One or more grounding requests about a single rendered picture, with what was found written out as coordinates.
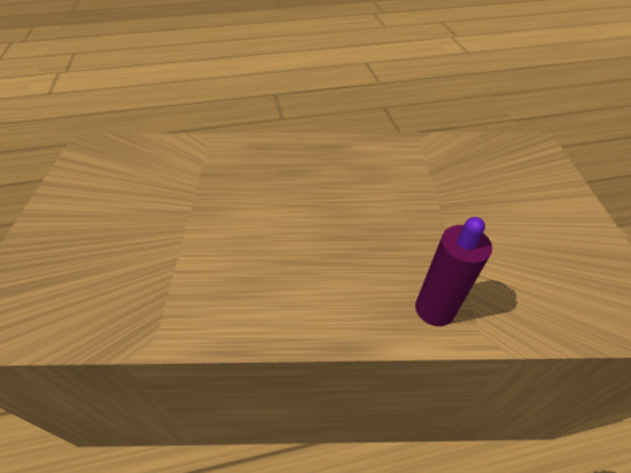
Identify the bottle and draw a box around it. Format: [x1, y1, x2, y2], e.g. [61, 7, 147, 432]
[415, 217, 492, 326]

